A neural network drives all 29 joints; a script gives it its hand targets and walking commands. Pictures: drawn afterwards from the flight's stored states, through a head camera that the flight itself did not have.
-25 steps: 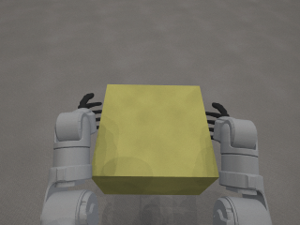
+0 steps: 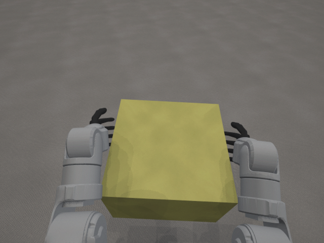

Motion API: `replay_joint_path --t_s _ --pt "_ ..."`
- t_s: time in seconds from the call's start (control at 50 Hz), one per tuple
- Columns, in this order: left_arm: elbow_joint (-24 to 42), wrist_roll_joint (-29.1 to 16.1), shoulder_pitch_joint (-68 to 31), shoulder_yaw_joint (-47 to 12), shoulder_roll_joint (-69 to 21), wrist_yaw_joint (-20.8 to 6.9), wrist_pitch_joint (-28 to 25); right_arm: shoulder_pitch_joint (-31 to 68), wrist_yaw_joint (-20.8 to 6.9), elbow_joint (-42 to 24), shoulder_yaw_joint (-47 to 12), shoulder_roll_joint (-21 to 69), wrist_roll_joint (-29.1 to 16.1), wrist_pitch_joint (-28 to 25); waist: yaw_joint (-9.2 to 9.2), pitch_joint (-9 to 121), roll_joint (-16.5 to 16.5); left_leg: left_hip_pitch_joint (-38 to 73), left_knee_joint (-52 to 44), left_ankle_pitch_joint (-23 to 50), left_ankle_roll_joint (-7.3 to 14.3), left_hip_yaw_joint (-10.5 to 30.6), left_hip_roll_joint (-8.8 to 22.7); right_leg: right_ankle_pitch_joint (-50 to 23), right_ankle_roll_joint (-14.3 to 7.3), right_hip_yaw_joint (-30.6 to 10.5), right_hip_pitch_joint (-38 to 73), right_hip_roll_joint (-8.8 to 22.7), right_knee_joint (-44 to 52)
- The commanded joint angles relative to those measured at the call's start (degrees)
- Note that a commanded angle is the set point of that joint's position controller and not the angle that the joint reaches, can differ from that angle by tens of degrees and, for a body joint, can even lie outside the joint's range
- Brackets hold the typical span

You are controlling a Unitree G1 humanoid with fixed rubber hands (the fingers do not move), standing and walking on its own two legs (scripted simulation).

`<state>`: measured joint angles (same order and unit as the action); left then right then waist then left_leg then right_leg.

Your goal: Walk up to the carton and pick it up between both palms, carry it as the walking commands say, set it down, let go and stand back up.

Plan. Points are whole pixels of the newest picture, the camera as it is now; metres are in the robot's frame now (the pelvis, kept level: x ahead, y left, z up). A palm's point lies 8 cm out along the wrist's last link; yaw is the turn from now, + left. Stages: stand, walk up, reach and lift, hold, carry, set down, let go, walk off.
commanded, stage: carry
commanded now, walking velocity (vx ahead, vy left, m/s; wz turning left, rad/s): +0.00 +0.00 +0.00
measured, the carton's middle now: (167, 159) +0.35 -0.01 +0.03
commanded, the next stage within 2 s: none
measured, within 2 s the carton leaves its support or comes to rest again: neither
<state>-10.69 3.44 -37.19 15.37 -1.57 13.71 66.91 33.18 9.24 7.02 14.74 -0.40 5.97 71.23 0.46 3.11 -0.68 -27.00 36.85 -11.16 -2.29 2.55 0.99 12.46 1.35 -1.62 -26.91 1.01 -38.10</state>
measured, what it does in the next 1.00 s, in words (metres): shifts its weight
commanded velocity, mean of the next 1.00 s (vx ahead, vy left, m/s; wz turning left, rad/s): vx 0.00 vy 0.15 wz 0.00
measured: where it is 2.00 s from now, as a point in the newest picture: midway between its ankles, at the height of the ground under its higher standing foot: outside the picture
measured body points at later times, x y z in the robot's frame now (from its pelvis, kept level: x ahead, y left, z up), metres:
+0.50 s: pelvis -0.01 +0.01 +0.00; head -0.01 +0.00 +0.45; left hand +0.35 +0.19 +0.12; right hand +0.34 -0.16 +0.09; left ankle +0.09 +0.14 -0.72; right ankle +0.08 -0.13 -0.72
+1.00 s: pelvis +0.01 +0.05 -0.01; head +0.03 +0.06 +0.44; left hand +0.31 +0.24 +0.05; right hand +0.31 -0.11 +0.05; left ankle +0.08 +0.15 -0.72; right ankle +0.06 -0.09 -0.72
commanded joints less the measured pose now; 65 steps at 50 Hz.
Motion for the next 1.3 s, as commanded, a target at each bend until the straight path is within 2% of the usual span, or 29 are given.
replay_joint_path --t_s 0.0,0.06,0.16,0.22,0.28,0.36,0.4,0.46,0.54,0.6,0.62,0.64,0.7,0.72,0.76,0.82,0.84,0.88,0.94,0.96,0.98,1.0,1.02,1.08,1.12,1.14,1.18,1.22,1.28 --pt "2.58 -25.08 -43.58 -32.47 -60.04 -24.89 1.90 57.55 -19.94 -8.24 -37.51 59.93 -29.76 -2.76 -0.42 24.76 3.20 7.57 -10.26 -8.21 3.93 4.05 4.59 10.35 -3.65 -4.67 10.81 4.85 10.72" --pt "3.45 -23.31 -36.68 -30.89 -60.93 -24.95 2.56 48.74 -20.25 -7.72 -35.69 61.25 -27.91 -2.14 -0.40 24.77 2.22 7.23 -10.83 -11.86 4.31 3.54 4.16 14.29 -3.46 -4.42 9.52 4.31 11.15" --pt "4.18 -24.90 -41.87 -32.97 -62.17 -24.74 2.76 53.14 -20.10 -9.37 -34.99 60.58 -28.53 -2.52 -0.60 25.78 -2.44 10.38 -9.51 -5.95 3.74 1.42 3.60 8.49 -3.53 -4.11 9.04 4.56 10.22" --pt "7.60 -28.20 -54.25 -35.83 -61.08 -24.25 1.66 63.38 -20.02 -11.08 -36.35 59.57 -31.47 -3.57 -0.48 26.94 -4.96 7.33 -14.13 -12.12 4.62 6.14 6.36 7.33 -3.21 -2.68 11.70 2.75 7.58" --pt "5.15 -25.27 -39.87 -33.85 -63.04 -24.72 3.08 47.54 -19.89 -8.18 -33.04 60.68 -26.94 -2.33 -0.76 23.41 -6.72 5.56 -14.28 -13.79 3.83 3.92 5.25 9.36 -3.10 -2.84 9.20 2.33 7.27" --pt "8.35 -28.92 -49.73 -35.15 -62.51 -25.07 1.95 57.05 -18.96 -12.23 -35.87 60.37 -29.00 -3.24 -0.46 29.51 0.49 9.68 -11.35 -7.62 4.88 3.58 6.06 2.80 -3.40 -2.28 13.26 2.74 7.49" --pt "6.91 -28.51 -48.82 -35.85 -63.30 -24.98 2.26 57.96 -18.91 -13.37 -35.39 59.41 -28.80 -2.93 -0.48 28.25 -2.63 10.75 -9.51 -6.02 4.26 1.80 4.82 3.95 -3.51 -3.77 9.93 3.41 8.01" --pt "2.52 -26.41 -38.98 -33.30 -63.35 -25.74 3.09 53.10 -18.70 -14.36 -36.44 58.92 -27.48 -2.60 -0.55 27.77 2.79 9.45 -9.65 -7.01 4.35 2.90 5.06 4.70 -3.23 -4.07 10.66 3.94 9.29" --pt "5.07 -29.08 -53.17 -35.58 -62.64 -25.28 1.78 66.71 -18.33 -16.18 -39.31 57.87 -30.17 -3.55 -0.68 28.34 5.56 7.47 -6.07 -2.53 3.11 -0.27 1.57 3.16 -3.30 -6.35 12.17 7.39 11.26" --pt "4.39 -24.71 -34.42 -31.51 -64.24 -25.49 3.30 45.31 -18.78 -10.06 -35.68 61.92 -25.87 -1.28 -0.96 26.39 9.16 6.57 1.54 -6.61 1.97 -4.08 -0.65 6.41 -3.93 -10.29 11.70 12.83 14.26" --pt "3.52 -22.97 -25.37 -30.07 -65.00 -25.90 3.90 36.87 -19.01 -10.40 -35.37 62.44 -24.53 -0.87 -1.10 27.16 14.77 3.61 5.07 -9.23 1.57 -3.87 -0.68 8.49 -4.37 -12.48 13.71 15.98 14.98" --pt "4.30 -22.68 -26.43 -30.49 -64.27 -25.97 3.85 41.03 -19.34 -12.47 -36.62 62.51 -25.76 -1.23 -1.38 28.40 15.31 1.62 7.31 -11.07 1.88 -3.53 -0.27 5.90 -5.86 -14.24 15.91 18.56 14.86" --pt "10.34 -21.31 -25.04 -31.37 -63.86 -26.05 3.25 39.87 -20.54 -16.00 -40.53 65.41 -27.92 -1.38 -0.93 28.30 18.32 3.62 0.79 -9.39 2.45 -4.67 -0.58 -7.57 -4.66 -7.48 16.59 16.38 9.49" --pt "9.07 -18.90 -14.32 -31.12 -64.14 -26.25 3.87 30.21 -21.13 -16.00 -39.55 64.64 -26.42 -0.82 -0.78 28.71 15.10 5.26 -0.83 -7.86 2.88 -4.40 -0.37 -11.21 -4.21 -7.79 14.83 17.75 6.98" --pt "14.35 -19.71 -17.69 -34.53 -64.18 -25.97 2.88 37.20 -21.82 -23.73 -43.56 65.14 -29.13 -2.21 -0.38 27.32 11.34 8.49 -6.26 -0.53 3.68 -2.70 1.36 -13.20 -1.88 -3.50 11.46 14.88 2.22" --pt "22.57 -20.51 -21.49 -39.44 -62.31 -25.46 2.06 38.01 -22.49 -27.84 -46.41 64.44 -30.40 -3.19 -0.52 25.46 -9.59 15.23 -13.07 10.33 10.26 12.81 14.53 12.01 1.69 6.70 -1.46 4.22 -12.55" --pt "25.23 -21.72 -22.74 -42.28 -63.83 -25.44 1.72 33.35 -22.64 -26.53 -45.31 64.25 -29.06 -3.37 -0.44 24.88 -12.10 13.40 -13.88 5.91 11.78 10.77 14.81 16.93 1.67 7.95 -1.89 3.68 -12.83" --pt "29.70 -23.10 -21.60 -44.56 -62.47 -25.30 1.42 27.82 -22.03 -26.57 -45.74 64.41 -27.90 -3.40 -0.78 23.41 -9.66 11.47 -13.13 2.24 11.64 5.97 12.32 12.61 0.93 7.79 -0.52 4.14 -13.32" --pt "30.15 -24.76 -16.87 -46.49 -61.35 -26.27 1.95 18.20 -20.27 -26.54 -44.89 60.83 -23.68 -3.68 -1.84 29.28 -8.16 12.11 -3.28 17.60 10.27 1.16 8.82 -0.37 -0.99 6.58 10.32 5.69 4.26" --pt "27.54 -24.44 -12.82 -45.88 -60.98 -26.91 2.40 18.74 -19.76 -28.42 -45.63 59.35 -23.16 -3.79 -2.27 29.63 -2.95 5.16 2.25 14.29 7.61 -1.49 6.00 -4.51 -2.15 -0.81 18.47 10.97 10.16" --pt "26.33 -24.70 -12.00 -45.78 -60.51 -27.07 2.22 21.76 -19.53 -32.59 -46.16 58.17 -23.39 -4.00 -2.10 28.68 13.13 -5.17 8.72 -2.24 4.00 -6.20 -0.11 -21.63 -6.88 -17.74 23.49 23.13 13.53" --pt "24.19 -23.65 -7.19 -45.60 -59.62 -27.44 2.09 18.14 -19.78 -29.50 -46.69 58.01 -22.90 -3.60 -1.40 28.61 21.46 -6.05 15.47 -17.68 2.21 -3.34 -0.76 -25.05 -11.06 -27.14 21.01 28.79 15.00" --pt "25.67 -22.57 -5.11 -46.05 -60.74 -27.12 1.67 18.77 -20.50 -32.47 -48.34 58.95 -23.95 -3.83 -0.70 28.30 21.17 0.04 12.93 -13.87 3.72 3.47 4.38 -18.72 -10.70 -24.76 15.86 29.00 13.73" --pt "22.41 -21.21 0.12 -45.27 -60.69 -27.55 2.31 16.07 -20.72 -32.20 -49.53 57.40 -23.60 -4.33 0.13 27.56 10.39 11.64 -5.32 -3.59 4.98 -0.60 2.30 -17.93 -1.06 -1.35 11.07 17.50 1.87" --pt "24.84 -22.50 -3.20 -46.30 -60.55 -27.36 1.97 15.86 -20.70 -32.03 -48.64 56.90 -22.77 -4.37 -0.37 28.85 -1.01 18.02 -5.53 23.84 7.54 3.41 7.53 -7.40 2.40 4.91 4.75 10.08 -6.21" --pt "26.31 -22.74 -3.61 -46.42 -60.35 -27.03 1.48 16.28 -21.18 -32.53 -48.71 57.02 -24.10 -4.31 -0.45 28.07 -8.22 23.21 -4.01 36.64 10.38 5.99 12.33 9.81 2.86 6.81 -2.78 7.52 -10.58" --pt "29.51 -23.07 -5.95 -47.28 -60.14 -26.95 1.51 12.44 -21.42 -28.87 -47.58 59.04 -23.79 -3.94 0.22 25.58 -9.34 20.53 -7.76 30.02 14.41 8.06 15.13 21.27 3.11 9.89 -5.32 5.49 -14.98" --pt "29.83 -22.39 -8.09 -47.37 -58.38 -26.82 1.87 10.27 -21.69 -24.59 -46.96 59.98 -23.55 -3.80 -0.17 21.61 -10.03 16.45 -10.88 17.14 12.98 7.72 12.49 18.78 1.24 7.77 -5.05 4.65 -16.86" --pt "26.86 -22.94 -5.89 -46.39 -58.34 -27.91 2.76 13.19 -21.31 -26.22 -47.49 59.64 -22.96 -3.76 -1.01 20.60 -8.84 11.57 -9.22 14.66 13.94 5.01 11.23 12.21 -0.39 8.61 0.76 4.43 -7.53"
